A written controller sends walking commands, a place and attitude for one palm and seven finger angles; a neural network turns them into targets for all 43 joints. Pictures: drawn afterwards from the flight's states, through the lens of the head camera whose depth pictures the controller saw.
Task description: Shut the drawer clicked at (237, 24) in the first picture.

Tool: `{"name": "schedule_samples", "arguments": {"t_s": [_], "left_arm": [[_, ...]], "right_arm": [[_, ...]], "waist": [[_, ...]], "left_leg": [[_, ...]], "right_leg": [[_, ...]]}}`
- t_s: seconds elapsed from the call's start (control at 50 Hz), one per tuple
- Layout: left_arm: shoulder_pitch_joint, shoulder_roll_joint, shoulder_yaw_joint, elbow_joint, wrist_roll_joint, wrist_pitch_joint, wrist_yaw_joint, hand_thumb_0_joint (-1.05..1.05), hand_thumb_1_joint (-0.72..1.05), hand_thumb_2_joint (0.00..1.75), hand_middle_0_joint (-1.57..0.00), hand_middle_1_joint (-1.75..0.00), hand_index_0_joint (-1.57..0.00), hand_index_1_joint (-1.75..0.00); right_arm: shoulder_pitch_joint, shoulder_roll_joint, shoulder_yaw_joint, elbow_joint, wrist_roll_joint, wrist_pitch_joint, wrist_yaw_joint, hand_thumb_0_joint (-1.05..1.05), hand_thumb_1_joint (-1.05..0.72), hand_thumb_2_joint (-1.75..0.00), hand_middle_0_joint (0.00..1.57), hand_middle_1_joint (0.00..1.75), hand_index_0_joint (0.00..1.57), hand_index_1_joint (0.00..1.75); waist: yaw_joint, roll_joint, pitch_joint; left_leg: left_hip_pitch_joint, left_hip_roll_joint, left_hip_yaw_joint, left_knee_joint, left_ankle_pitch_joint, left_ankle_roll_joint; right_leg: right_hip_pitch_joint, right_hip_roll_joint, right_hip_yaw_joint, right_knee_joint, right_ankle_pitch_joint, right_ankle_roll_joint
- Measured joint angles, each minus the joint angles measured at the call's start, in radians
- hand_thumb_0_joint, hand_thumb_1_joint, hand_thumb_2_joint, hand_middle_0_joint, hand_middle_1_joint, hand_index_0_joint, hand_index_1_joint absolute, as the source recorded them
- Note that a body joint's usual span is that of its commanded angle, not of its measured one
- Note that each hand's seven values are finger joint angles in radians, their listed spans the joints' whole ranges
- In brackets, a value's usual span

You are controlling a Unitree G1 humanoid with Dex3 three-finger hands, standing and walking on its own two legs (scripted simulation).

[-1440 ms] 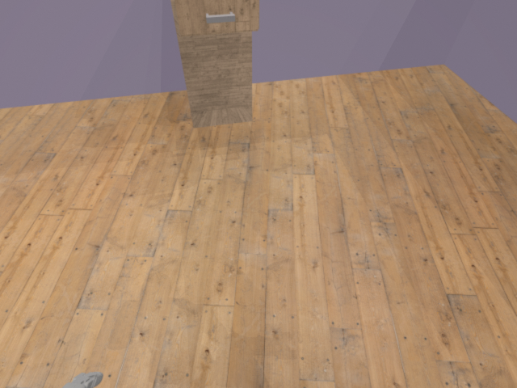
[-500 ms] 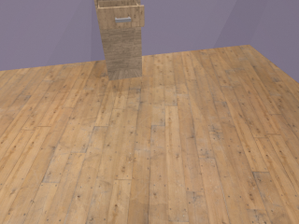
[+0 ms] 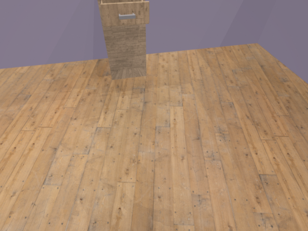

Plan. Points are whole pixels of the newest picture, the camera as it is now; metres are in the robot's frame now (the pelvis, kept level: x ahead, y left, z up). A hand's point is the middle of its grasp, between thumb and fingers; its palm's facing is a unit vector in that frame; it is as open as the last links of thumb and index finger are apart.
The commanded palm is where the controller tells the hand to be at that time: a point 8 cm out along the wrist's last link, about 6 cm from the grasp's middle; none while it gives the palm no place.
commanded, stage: look at it before walking up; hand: left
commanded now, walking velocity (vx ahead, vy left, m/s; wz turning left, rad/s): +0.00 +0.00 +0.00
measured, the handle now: (126, 15) +1.43 +0.27 -0.02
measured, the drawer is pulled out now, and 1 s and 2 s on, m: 0.29 0.29 0.29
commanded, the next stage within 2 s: walk to a spot facing it in 0.30 s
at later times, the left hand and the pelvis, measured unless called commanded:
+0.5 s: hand out of the picture +0.08 +0.24 -0.16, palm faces -0.03 -0.94 -0.33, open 7.4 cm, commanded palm none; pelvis +0.01 +0.00 +0.00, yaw +0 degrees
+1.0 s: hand (104, 204) +0.24 +0.18 -0.19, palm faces -0.16 -0.97 -0.18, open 7.3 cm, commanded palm none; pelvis +0.15 +0.00 -0.02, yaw -7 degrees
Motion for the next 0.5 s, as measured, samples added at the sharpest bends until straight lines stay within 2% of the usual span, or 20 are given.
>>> {"name": "schedule_samples", "arguments": {"t_s": [0.42, 0.5], "left_arm": [[-0.012, 0.004, 0.0, -0.005, 0.001, -0.005, 0.001, 0.01, 0.9, 0.9, -0.21, -0.3, -0.21, -0.3], [0.011, -0.013, 0.002, -0.005, 0.003, 0.003, 0.008, 0.01, 0.9, 0.9, -0.21, -0.3, -0.21, -0.3]], "right_arm": [[-0.023, -0.005, 0.0, -0.007, 0.001, -0.003, 0.0, 0.01, -0.9, -0.9, 0.21, 0.29, 0.2, 0.3], [-0.006, 0.009, 0.001, -0.005, -0.007, 0.006, -0.002, 0.01, -0.9, -0.9, 0.2, 0.29, 0.2, 0.3]], "waist": [[0.002, 0.001, -0.003], [0.005, 0.004, -0.021]], "left_leg": [[0.014, -0.002, 0.001, -0.016, 0.002, 0.002], [0.003, 0.004, 0.006, 0.021, -0.024, 0.0]], "right_leg": [[0.013, -0.003, 0.001, -0.014, 0.001, 0.002], [0.007, 0.003, 0.005, 0.007, -0.015, 0.002]]}}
